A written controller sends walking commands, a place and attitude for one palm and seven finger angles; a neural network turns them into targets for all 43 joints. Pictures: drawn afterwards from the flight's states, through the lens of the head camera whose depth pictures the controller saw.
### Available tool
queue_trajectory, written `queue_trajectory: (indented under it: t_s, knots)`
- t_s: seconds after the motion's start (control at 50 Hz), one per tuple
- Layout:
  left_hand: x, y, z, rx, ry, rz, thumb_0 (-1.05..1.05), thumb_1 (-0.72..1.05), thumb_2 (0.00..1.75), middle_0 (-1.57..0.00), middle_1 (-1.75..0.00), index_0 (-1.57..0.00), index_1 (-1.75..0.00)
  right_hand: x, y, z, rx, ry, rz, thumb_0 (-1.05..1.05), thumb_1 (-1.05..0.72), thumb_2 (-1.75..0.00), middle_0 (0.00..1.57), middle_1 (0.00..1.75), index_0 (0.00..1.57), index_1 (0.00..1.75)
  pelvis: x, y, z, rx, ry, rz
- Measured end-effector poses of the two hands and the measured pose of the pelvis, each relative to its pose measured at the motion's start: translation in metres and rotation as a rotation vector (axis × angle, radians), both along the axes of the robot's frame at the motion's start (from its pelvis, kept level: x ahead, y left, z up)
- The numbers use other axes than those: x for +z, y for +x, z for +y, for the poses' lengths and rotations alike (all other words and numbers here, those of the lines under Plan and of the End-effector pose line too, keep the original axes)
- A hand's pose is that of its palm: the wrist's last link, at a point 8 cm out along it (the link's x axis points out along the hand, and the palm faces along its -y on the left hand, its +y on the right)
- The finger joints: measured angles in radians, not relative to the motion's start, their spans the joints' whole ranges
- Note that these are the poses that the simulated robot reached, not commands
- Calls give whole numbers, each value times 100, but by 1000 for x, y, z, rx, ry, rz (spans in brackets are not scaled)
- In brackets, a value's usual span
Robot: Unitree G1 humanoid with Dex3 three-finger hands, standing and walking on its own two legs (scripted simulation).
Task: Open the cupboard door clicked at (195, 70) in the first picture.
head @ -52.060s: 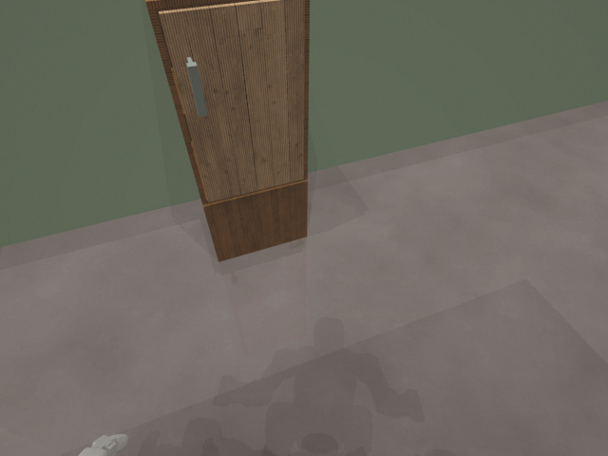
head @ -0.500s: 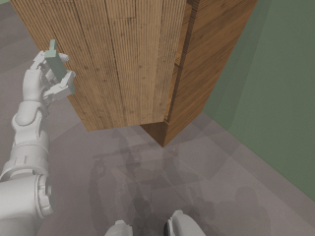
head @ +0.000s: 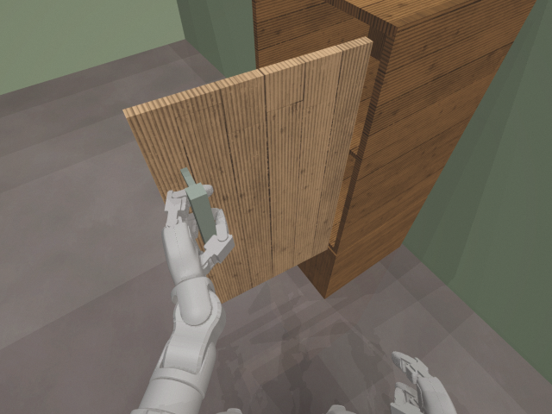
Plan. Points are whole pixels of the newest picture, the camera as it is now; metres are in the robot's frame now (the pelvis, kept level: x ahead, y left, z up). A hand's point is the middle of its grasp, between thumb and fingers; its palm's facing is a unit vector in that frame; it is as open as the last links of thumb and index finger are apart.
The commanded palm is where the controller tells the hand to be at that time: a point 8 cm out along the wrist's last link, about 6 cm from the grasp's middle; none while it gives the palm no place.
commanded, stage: pull the door open along its arc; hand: left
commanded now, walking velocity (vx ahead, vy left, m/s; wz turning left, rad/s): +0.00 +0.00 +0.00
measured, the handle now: (199, 210) +0.40 +0.14 +0.06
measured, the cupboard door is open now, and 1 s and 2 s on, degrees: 85 99 100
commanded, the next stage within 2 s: open thumb and fingers to let go in 0.18 s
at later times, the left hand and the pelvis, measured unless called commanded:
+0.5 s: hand (257, 267) +0.30 +0.05 +0.07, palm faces +0.38 -0.93 -0.02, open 6.9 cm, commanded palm +0.25 +0.08 +0.06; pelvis +0.00 -0.03 +0.00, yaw +2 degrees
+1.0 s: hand (258, 269) +0.30 +0.04 +0.06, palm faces +0.32 -0.95 -0.01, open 14.6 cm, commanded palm +0.25 +0.08 +0.06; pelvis +0.00 -0.02 +0.00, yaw +1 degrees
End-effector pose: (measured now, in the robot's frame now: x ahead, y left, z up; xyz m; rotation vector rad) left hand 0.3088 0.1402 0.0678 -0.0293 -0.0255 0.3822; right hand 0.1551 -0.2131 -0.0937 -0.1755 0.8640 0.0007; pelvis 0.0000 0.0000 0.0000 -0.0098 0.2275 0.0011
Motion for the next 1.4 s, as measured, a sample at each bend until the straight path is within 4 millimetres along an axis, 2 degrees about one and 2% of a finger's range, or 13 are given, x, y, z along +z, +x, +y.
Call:
queue_trajectory:
  t_s: [0.14,0.28,0.4,0.5,0.64,0.78,0.88,1.1,1.24,1.34,1.4]
  knots:
    - [2,-34,-37,-31,6,33,-2,66,79,-27,-130,-28,-131,4,4,-4,6,8,-21,1,-90,-90,20,30,20,30,4,0,-11,13,8,-45]
    - [3,-52,-59,-81,29,46,-3,66,77,-29,-131,-30,-132,12,7,-20,-7,-6,-63,1,-90,-90,20,30,20,30,5,0,-24,18,13,-70]
    - [2,-45,-57,-10,30,51,-2,65,78,-33,-132,-33,-133,8,12,-30,0,-31,-67,1,-90,-90,20,30,20,30,4,-3,-30,27,19,-67]
    - [-1,-46,-52,7,31,59,-1,54,74,-35,-131,-35,-132,5,12,-32,2,-26,-54,1,-90,-90,20,30,20,30,3,-3,-32,28,24,-58]
    - [-2,-49,-55,-20,33,46,0,19,59,-33,-127,-34,-128,-1,6,-29,-2,-17,-47,2,-90,-90,20,30,20,30,1,-4,-31,30,23,-54]
    - [-3,-43,-55,-34,31,46,0,-22,41,-31,-122,-32,-123,-3,1,-24,-11,-19,-36,2,-90,-90,20,30,20,30,0,-5,-26,26,20,-51]
    - [-3,-42,-54,-45,35,48,-1,-39,34,-29,-112,-30,-112,-2,-1,-20,-16,-15,-37,2,-90,-90,20,30,20,30,0,-5,-22,19,18,-49]
    - [-2,-48,-53,-87,35,49,-1,-49,30,-24,-69,-25,-69,4,1,-10,-13,-12,-66,2,-90,-90,20,30,20,30,0,-6,-13,15,10,-61]
    - [-2,-51,-52,-117,45,47,-2,-50,30,-32,-54,-30,-57,5,3,-4,-2,-10,-79,2,-90,-90,20,30,20,30,-1,-10,-10,16,8,-66]
    - [-4,-54,-38,-408,135,5,-2,-50,30,-26,-43,-19,-45,3,-3,-5,-4,-17,-81,1,-90,-90,20,30,20,30,-5,-15,-7,23,10,-68]
    - [-2,-56,-30,-531,109,6,-2,-50,30,-22,-38,-14,-39,2,-9,-6,-29,-16,-88,2,-90,-90,20,30,20,30,-5,-16,-3,22,5,-77]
